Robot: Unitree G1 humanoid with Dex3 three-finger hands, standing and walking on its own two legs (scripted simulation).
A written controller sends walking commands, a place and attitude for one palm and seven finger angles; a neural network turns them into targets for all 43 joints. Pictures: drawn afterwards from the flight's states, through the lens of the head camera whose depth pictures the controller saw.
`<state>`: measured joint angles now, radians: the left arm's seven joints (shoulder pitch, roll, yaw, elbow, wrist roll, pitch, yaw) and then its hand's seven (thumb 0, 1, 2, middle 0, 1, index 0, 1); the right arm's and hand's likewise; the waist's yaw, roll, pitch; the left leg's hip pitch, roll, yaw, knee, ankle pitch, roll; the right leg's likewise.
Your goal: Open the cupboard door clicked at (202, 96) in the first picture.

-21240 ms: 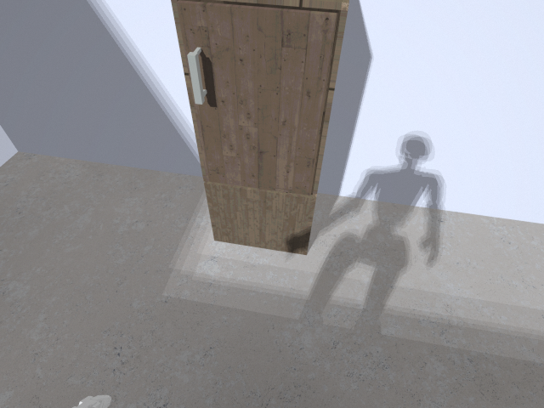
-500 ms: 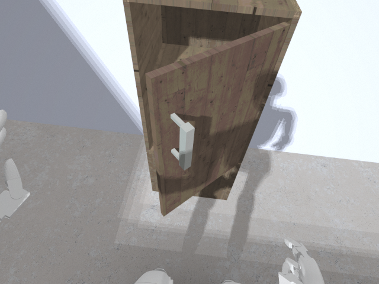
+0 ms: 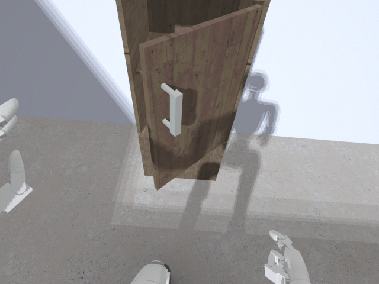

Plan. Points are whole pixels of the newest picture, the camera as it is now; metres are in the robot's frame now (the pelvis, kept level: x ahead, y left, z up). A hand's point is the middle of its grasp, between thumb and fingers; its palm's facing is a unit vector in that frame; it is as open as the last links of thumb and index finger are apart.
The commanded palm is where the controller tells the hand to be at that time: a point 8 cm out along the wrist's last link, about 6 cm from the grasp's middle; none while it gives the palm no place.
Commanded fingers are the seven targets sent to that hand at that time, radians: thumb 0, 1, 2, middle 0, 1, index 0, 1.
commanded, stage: stop stepping back and stand still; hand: left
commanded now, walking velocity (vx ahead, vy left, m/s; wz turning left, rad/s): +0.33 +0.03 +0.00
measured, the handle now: (170, 110) +0.50 +0.11 +0.07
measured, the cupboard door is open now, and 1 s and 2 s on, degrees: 45 45 45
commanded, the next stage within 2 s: let the arm hang, fingers relaxed in 0.82 s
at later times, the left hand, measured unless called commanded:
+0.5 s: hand out of the picture +0.11 +0.29 +0.19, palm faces +0.53 -0.74 -0.42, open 7.4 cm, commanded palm +0.04 +0.32 +0.19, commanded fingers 0.00 0.90 0.90 -0.20 -0.30 -0.20 -0.30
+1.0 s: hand out of the picture +0.12 +0.31 +0.08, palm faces +0.39 -0.78 -0.48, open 7.4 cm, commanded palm none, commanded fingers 0.00 0.90 0.90 -0.20 -0.30 -0.20 -0.30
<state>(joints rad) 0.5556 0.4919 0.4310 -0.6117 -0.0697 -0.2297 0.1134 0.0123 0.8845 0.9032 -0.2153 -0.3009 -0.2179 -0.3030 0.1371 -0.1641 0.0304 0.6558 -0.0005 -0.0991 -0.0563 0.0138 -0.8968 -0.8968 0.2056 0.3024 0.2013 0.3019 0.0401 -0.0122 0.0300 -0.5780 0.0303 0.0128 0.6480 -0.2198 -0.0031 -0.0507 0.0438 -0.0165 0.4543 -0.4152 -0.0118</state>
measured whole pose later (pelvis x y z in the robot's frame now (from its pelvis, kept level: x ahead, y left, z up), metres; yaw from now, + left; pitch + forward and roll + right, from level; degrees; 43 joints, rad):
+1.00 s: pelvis -0.08 +0.02 +0.00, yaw +7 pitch +1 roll +0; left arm 0.36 0.35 0.28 -0.09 0.01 -0.10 0.08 0.00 0.89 0.90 -0.20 -0.30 -0.21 -0.30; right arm 0.19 -0.28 -0.02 0.72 -0.02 -0.09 -0.02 0.01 -0.90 -0.90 0.20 0.30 0.20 0.30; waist 0.00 0.04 0.00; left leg -0.32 -0.01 0.01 0.59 -0.29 0.01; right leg -0.39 -0.01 -0.04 0.78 -0.43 -0.01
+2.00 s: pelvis -0.10 +0.01 +0.02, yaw +9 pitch -2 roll +0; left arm 0.25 0.13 0.01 1.16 0.01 0.00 0.03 0.00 0.91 0.90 -0.20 -0.30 -0.21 -0.30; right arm 0.29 -0.14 0.00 1.15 -0.02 0.01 -0.03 0.01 -0.90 -0.90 0.20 0.30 0.19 0.30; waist -0.01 0.01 0.05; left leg -0.17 -0.02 0.02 0.39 -0.19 0.02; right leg -0.19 0.02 0.00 0.41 -0.19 -0.02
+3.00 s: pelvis -0.09 +0.00 +0.01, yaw +3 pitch -1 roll +1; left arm 0.18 0.22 0.05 1.05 0.02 0.05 0.00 0.00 0.91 0.90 -0.20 -0.30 -0.20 -0.30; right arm 0.16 -0.21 -0.03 1.03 -0.02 0.03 -0.03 0.01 -0.90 -0.90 0.20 0.30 0.20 0.30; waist 0.01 -0.01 0.09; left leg -0.20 0.01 0.12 0.48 -0.27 0.01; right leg -0.27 0.06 0.08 0.56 -0.26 -0.03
